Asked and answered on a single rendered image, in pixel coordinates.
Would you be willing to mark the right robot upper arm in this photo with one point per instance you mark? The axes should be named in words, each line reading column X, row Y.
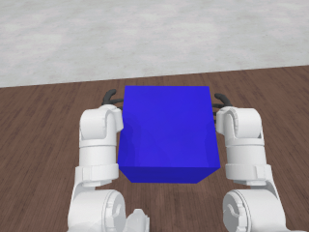
column 253, row 210

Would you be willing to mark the carton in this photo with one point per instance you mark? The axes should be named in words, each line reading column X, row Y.
column 168, row 136

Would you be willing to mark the robot right forearm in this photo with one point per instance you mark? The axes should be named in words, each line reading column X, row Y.
column 246, row 155

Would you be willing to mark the robot right hand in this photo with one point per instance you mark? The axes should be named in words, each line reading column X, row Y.
column 226, row 102

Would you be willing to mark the robot left hand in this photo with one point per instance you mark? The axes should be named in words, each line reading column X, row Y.
column 107, row 97

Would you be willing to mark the robot left shin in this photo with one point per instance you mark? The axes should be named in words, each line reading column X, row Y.
column 138, row 211

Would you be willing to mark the left robot upper arm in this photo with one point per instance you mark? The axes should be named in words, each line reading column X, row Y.
column 97, row 210

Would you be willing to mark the robot left forearm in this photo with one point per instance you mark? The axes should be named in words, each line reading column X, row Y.
column 97, row 154

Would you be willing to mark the left robot thigh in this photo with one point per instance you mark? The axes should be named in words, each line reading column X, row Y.
column 137, row 222

